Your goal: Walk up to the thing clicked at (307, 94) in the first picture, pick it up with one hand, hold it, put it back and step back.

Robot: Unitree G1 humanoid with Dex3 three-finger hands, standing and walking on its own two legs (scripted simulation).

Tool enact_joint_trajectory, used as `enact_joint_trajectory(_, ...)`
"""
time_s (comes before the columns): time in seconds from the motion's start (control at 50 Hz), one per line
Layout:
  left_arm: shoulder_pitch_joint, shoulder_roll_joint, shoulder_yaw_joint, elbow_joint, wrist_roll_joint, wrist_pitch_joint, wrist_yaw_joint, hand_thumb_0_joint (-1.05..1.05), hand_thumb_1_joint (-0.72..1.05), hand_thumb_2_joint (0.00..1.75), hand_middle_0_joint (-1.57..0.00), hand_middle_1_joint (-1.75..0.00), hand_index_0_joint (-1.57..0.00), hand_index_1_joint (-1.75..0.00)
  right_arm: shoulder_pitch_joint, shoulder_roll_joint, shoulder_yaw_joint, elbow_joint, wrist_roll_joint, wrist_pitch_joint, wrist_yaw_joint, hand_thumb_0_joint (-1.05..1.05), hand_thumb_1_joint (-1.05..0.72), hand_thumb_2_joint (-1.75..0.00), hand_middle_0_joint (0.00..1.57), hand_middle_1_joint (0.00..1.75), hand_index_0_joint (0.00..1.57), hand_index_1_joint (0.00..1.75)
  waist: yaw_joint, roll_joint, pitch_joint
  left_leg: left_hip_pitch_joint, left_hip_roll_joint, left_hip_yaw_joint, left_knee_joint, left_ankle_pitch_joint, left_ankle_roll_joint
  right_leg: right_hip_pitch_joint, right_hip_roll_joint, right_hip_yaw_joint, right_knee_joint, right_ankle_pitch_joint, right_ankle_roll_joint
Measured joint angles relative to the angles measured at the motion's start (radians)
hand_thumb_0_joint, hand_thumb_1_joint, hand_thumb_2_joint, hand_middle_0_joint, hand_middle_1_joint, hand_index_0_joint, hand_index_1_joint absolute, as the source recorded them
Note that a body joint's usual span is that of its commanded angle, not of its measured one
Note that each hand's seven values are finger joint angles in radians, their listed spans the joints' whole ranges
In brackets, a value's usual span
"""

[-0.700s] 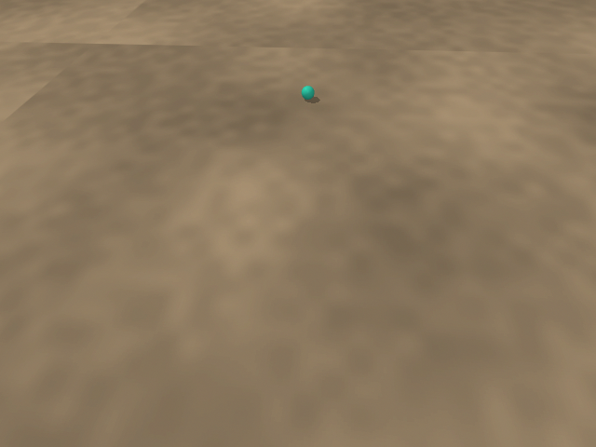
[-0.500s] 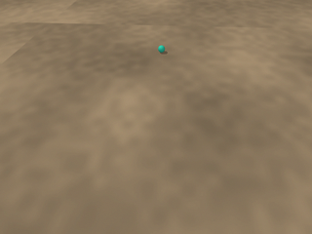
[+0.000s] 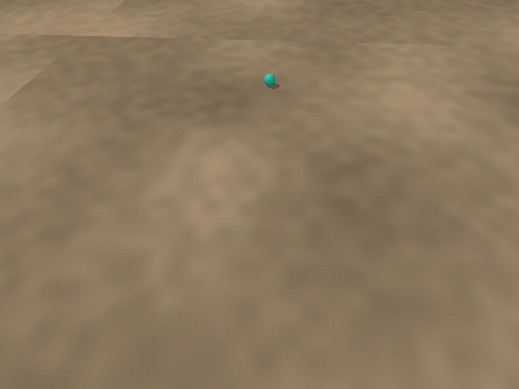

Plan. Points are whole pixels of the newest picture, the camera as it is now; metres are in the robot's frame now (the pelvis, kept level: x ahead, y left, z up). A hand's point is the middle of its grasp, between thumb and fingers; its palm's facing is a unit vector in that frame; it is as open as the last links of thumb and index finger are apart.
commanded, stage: stand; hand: left
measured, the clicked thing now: (269, 79) +2.29 -0.05 -0.74
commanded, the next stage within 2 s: walk up in 0.42 s
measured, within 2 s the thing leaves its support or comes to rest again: neither
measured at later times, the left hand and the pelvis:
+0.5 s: hand out of the picture +0.08 +0.26 -0.15, palm faces -0.10 -0.94 -0.34, open 7.4 cm; pelvis +0.01 +0.00 -0.01, yaw -4 degrees
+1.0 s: hand (163, 307) +0.31 +0.22 -0.14, palm faces -0.34 -0.82 -0.47, open 7.4 cm; pelvis +0.20 -0.05 -0.02, yaw -24 degrees
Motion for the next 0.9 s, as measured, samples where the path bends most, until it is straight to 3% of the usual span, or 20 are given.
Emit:
enact_joint_trajectory(0.42,0.000,-0.001,0.000,-0.001,0.001,0.002,0.000,0.01,0.91,0.90,-0.20,-0.30,-0.20,-0.30,0.003,-0.003,0.001,0.002,0.001,-0.002,-0.002,0.00,-0.91,-0.90,0.20,0.30,0.21,0.30,0.000,0.002,-0.004,0.014,-0.004,-0.002,-0.009,-0.003,0.002,0.014,-0.004,-0.002,-0.006,-0.006,0.002)
enact_joint_trajectory(0.48,0.065,0.012,0.022,-0.060,0.008,-0.005,-0.038,0.01,0.91,0.90,-0.20,-0.30,-0.20,-0.30,0.000,-0.019,-0.038,-0.066,-0.023,-0.003,0.048,0.00,-0.90,-0.90,0.21,0.30,0.21,0.30,0.014,0.002,-0.023,-0.046,-0.001,0.052,0.127,-0.215,0.037,-0.065,0.006,0.061,0.107,-0.092,-0.014)
enact_joint_trajectory(0.52,0.105,0.023,0.032,-0.068,0.013,0.001,-0.055,0.01,0.90,0.90,-0.20,-0.30,-0.20,-0.30,-0.006,-0.039,-0.059,-0.121,-0.027,-0.019,0.069,0.00,-0.90,-0.90,0.21,0.30,0.21,0.30,0.004,0.005,-0.040,-0.065,-0.008,0.086,0.160,-0.264,0.056,-0.124,0.002,0.093,0.190,-0.152,-0.008)
enact_joint_trajectory(0.58,0.113,0.039,0.039,-0.061,0.014,0.021,-0.062,0.01,0.90,0.90,-0.20,-0.30,-0.20,-0.30,-0.009,-0.070,-0.086,-0.184,-0.026,-0.043,0.078,0.00,-0.90,-0.90,0.21,0.30,0.21,0.30,-0.017,0.040,-0.043,-0.050,0.027,0.151,0.116,-0.103,0.035,-0.264,-0.028,0.006,0.426,-0.223,-0.016)
enact_joint_trajectory(0.6,0.110,0.049,0.039,-0.064,0.012,0.019,-0.065,0.01,0.90,0.90,-0.20,-0.30,-0.20,-0.30,-0.005,-0.076,-0.093,-0.194,-0.028,-0.044,0.078,0.00,-0.90,-0.90,0.21,0.30,0.21,0.30,-0.020,0.045,-0.039,-0.032,0.034,0.169,0.104,-0.106,0.026,-0.297,-0.045,-0.017,0.469,-0.234,-0.018)
enact_joint_trajectory(0.68,0.097,0.100,0.050,-0.100,-0.008,-0.003,-0.087,0.01,0.91,0.90,-0.20,-0.30,-0.20,-0.30,0.044,-0.111,-0.107,-0.190,-0.037,-0.037,0.091,0.00,-0.90,-0.90,0.21,0.30,0.21,0.30,-0.026,0.059,-0.046,0.057,0.056,0.219,0.078,-0.164,0.012,-0.341,-0.116,-0.059,0.455,-0.198,-0.014)
enact_joint_trajectory(0.76,0.124,0.162,0.074,-0.141,-0.009,-0.041,-0.083,0.01,0.91,0.90,-0.20,-0.30,-0.20,-0.30,0.073,-0.148,-0.115,-0.185,-0.047,-0.007,0.109,0.00,-0.90,-0.90,0.21,0.30,0.21,0.30,-0.015,0.070,-0.079,0.091,0.108,0.264,0.242,-0.330,0.015,-0.290,-0.150,-0.109,0.362,-0.082,-0.004)
enact_joint_trajectory(0.8,0.126,0.167,0.087,-0.158,-0.004,-0.058,-0.062,0.01,0.91,0.90,-0.20,-0.30,-0.20,-0.30,0.074,-0.167,-0.121,-0.186,-0.048,0.008,0.108,0.00,-0.90,-0.90,0.20,0.30,0.21,0.30,-0.012,0.116,-0.084,0.010,0.142,0.158,0.470,-0.412,0.031,-0.296,-0.111,-0.135,0.454,-0.156,0.010)
enact_joint_trajectory(0.84,0.145,0.151,0.086,-0.183,-0.005,-0.072,-0.035,0.01,0.91,0.90,-0.20,-0.30,-0.20,-0.30,0.058,-0.172,-0.115,-0.189,-0.046,0.026,0.114,0.01,-0.91,-0.90,0.20,0.30,0.20,0.30,0.006,0.134,-0.081,-0.118,0.092,0.040,0.695,-0.406,0.014,-0.280,-0.086,-0.136,0.479,-0.203,0.004)
enact_joint_trajectory(0.9,0.195,0.106,0.054,-0.188,-0.007,-0.079,-0.014,0.00,0.91,0.90,-0.20,-0.30,-0.20,-0.30,0.006,-0.167,-0.090,-0.208,-0.036,0.022,0.128,0.01,-0.91,-0.90,0.20,0.30,0.20,0.30,0.025,0.152,-0.056,-0.304,0.062,-0.012,0.817,-0.314,0.002,-0.185,-0.054,-0.117,0.375,-0.188,-0.001)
